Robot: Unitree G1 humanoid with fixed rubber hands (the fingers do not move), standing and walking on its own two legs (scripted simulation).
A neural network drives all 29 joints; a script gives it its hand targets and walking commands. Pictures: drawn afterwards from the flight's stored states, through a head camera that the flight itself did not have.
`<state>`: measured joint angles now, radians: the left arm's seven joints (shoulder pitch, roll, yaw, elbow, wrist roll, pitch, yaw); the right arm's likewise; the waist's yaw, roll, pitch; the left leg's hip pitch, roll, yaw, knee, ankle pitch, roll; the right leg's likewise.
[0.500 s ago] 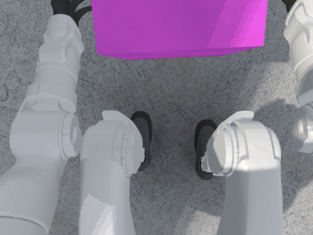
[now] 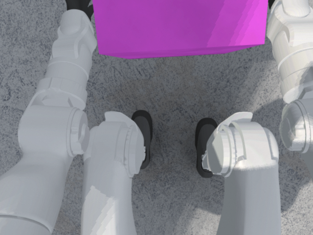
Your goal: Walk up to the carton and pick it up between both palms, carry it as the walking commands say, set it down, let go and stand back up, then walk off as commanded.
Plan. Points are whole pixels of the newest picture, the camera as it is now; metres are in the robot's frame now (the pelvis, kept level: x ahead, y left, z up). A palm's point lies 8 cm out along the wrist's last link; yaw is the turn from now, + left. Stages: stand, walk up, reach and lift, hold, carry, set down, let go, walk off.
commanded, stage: reach and lift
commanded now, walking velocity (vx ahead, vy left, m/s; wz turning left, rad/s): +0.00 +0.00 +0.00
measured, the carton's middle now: (175, 10) +0.54 +0.00 -0.24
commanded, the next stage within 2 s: none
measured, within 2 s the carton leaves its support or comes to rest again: leaves its support in 0.68 s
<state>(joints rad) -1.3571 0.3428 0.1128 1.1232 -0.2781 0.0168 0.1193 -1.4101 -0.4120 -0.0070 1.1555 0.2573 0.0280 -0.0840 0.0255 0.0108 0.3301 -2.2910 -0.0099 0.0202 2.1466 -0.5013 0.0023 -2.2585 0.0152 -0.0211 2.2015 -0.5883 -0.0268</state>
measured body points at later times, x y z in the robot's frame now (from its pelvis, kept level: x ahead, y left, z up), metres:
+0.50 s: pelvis +0.00 +0.00 +0.00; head +0.36 -0.01 +0.26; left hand +0.54 +0.20 -0.18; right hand +0.56 -0.19 -0.18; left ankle +0.13 +0.12 -0.34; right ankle +0.11 -0.11 -0.34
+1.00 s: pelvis +0.00 +0.00 +0.01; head +0.34 -0.01 +0.31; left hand +0.54 +0.19 -0.12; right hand +0.57 -0.19 -0.11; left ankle +0.13 +0.12 -0.34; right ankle +0.11 -0.11 -0.34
